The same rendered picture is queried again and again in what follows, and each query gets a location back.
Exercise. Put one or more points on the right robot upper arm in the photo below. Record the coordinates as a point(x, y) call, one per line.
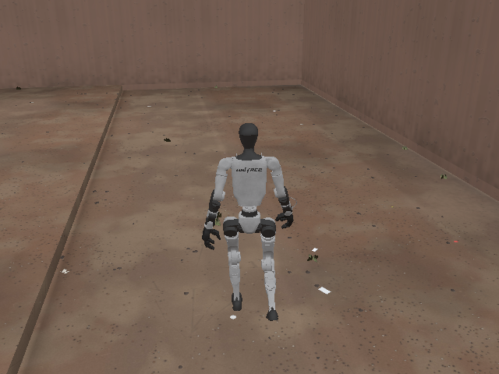
point(277, 176)

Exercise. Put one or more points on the left robot forearm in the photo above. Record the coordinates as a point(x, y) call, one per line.
point(212, 212)

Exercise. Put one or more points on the right robot hand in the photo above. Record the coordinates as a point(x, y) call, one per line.
point(282, 217)

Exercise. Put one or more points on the right robot forearm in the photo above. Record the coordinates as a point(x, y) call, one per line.
point(285, 204)

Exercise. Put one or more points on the robot left shin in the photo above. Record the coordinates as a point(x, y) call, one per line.
point(234, 273)

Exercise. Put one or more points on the robot right shin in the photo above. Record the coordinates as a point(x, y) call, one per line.
point(270, 285)

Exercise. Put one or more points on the left robot upper arm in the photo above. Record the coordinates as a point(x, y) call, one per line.
point(220, 179)

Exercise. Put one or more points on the robot shin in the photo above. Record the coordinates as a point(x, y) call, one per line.
point(270, 285)
point(234, 273)

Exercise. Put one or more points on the left robot hand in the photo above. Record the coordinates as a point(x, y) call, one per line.
point(207, 239)

